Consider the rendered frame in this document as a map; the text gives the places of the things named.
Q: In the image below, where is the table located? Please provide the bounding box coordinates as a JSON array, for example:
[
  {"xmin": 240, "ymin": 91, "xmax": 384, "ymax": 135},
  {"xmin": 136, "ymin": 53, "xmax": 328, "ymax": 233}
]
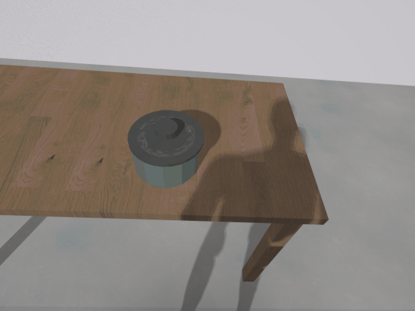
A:
[{"xmin": 0, "ymin": 64, "xmax": 329, "ymax": 282}]

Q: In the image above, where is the lid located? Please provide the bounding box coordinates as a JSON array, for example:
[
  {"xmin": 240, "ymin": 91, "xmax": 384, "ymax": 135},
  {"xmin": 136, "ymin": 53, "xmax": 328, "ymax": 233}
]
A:
[{"xmin": 128, "ymin": 110, "xmax": 204, "ymax": 167}]

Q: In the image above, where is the knob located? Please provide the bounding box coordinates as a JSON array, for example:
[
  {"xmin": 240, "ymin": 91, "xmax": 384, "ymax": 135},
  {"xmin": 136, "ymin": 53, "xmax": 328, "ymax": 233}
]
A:
[{"xmin": 154, "ymin": 119, "xmax": 178, "ymax": 139}]

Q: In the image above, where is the pot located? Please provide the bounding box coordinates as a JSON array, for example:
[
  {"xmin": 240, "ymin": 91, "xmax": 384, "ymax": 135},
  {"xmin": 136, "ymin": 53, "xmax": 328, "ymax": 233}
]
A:
[{"xmin": 131, "ymin": 151, "xmax": 199, "ymax": 188}]

